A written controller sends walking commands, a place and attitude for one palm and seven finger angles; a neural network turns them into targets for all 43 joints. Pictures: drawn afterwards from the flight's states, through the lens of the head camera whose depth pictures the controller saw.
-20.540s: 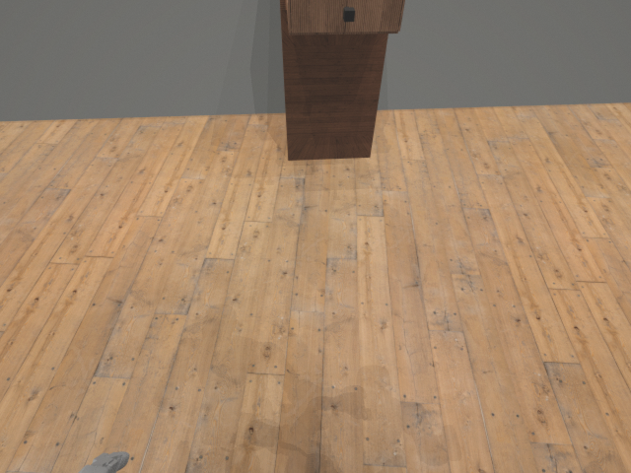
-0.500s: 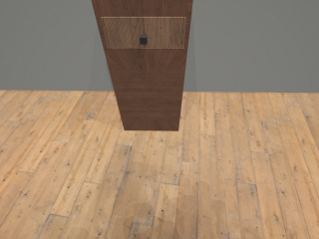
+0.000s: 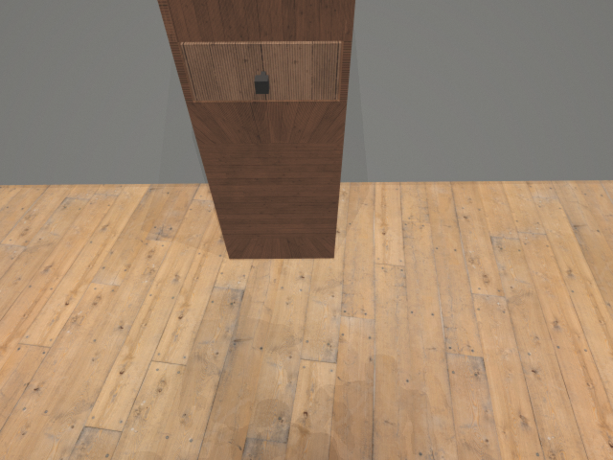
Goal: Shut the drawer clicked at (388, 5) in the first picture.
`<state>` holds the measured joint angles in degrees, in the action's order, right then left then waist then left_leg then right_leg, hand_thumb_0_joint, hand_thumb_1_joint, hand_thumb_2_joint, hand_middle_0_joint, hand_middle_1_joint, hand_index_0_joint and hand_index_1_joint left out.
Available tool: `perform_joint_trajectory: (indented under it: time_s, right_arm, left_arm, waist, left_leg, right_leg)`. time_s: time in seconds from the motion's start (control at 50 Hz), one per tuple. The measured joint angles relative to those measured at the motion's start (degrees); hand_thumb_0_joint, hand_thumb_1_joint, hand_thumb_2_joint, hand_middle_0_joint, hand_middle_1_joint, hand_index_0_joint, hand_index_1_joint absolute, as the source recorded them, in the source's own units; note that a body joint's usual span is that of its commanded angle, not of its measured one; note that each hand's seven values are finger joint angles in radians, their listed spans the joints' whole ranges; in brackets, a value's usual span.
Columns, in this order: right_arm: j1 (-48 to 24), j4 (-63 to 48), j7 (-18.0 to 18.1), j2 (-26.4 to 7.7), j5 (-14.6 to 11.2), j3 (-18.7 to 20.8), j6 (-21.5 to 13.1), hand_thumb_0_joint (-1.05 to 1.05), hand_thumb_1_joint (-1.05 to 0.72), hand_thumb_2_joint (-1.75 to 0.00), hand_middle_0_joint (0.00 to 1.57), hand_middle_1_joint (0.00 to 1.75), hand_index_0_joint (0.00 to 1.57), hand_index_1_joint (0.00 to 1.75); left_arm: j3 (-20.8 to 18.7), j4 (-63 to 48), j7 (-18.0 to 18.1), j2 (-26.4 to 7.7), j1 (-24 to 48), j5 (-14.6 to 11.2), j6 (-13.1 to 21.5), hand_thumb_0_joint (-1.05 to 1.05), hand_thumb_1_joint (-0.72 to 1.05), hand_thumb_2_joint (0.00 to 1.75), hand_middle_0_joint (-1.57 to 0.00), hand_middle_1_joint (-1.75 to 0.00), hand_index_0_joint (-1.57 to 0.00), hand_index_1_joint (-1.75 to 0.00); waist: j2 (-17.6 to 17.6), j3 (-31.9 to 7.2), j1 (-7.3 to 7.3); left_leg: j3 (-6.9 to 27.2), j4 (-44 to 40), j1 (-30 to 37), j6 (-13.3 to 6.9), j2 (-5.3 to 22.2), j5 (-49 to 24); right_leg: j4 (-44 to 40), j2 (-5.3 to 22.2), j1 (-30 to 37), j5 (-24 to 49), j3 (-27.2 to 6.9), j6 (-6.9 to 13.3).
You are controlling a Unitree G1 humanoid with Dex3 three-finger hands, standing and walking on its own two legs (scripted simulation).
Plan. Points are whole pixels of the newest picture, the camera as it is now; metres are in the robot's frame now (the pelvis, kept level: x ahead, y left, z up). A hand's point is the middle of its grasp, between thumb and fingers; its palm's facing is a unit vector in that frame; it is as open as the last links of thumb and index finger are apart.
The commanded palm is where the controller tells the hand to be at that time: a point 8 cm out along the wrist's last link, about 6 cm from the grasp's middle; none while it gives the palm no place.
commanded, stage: look to check the result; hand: left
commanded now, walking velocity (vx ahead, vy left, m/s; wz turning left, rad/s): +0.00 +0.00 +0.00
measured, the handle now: (262, 80) +0.94 +0.16 +0.02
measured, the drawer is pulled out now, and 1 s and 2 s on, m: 0.00 0.00 0.00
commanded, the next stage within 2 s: stand and wait in 0.48 s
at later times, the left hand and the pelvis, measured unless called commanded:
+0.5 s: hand out of the picture +0.07 +0.22 -0.16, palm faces +0.00 -0.95 -0.31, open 7.4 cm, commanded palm none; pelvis +0.01 -0.01 +0.00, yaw +0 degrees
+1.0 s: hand out of the picture +0.10 +0.21 -0.15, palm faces -0.02 -0.94 -0.33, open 7.4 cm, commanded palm none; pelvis +0.03 -0.02 +0.00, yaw -1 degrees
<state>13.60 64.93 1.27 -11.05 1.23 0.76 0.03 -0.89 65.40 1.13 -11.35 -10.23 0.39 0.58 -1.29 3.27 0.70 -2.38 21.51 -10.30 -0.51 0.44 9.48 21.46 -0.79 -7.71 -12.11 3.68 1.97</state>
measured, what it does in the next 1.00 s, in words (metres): stands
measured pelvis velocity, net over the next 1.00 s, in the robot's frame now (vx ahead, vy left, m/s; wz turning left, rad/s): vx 0.03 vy -0.02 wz -0.01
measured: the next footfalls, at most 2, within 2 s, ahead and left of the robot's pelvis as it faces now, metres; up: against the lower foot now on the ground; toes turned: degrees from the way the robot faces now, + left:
none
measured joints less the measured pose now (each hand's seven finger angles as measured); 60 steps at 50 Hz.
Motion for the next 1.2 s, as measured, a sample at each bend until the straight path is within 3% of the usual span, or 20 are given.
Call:
perform_joint_trajectory:
  time_s: [0.58, 1.2]
  right_arm:
    - [-5.71, -0.64, -0.44, -5.41, -0.1, -0.14, 0.0, 0.01, -0.9, -0.89, 0.2, 0.29, 0.2, 0.3]
    - [-5.02, -0.35, -0.17, -6.04, -0.28, -0.35, 0.04, 0.01, -0.9, -0.89, 0.2, 0.29, 0.2, 0.3]
  left_arm:
    - [-0.04, 0.35, -0.43, -4.35, 2.97, -0.02, 0.56, 0.0, 0.9, 0.9, -0.2, -0.3, -0.2, -0.3]
    - [-0.01, 0.03, -0.3, -5.02, 3.4, -0.19, 0.53, 0.0, 0.9, 0.9, -0.2, -0.3, -0.2, -0.3]
  waist:
    - [-0.45, 0.15, -0.52]
    - [-0.24, 0.14, -0.11]
  left_leg:
    - [0.36, -3.04, 2.55, 1.33, 0.98, -0.24]
    - [-0.38, -4.16, 4.39, 2.18, 1.91, 0.68]
  right_leg:
    - [-3.4, -1.17, 2.7, 0.33, 0.23, 1.08]
    - [-4.92, -2.15, 4.37, -0.09, -0.62, 1.74]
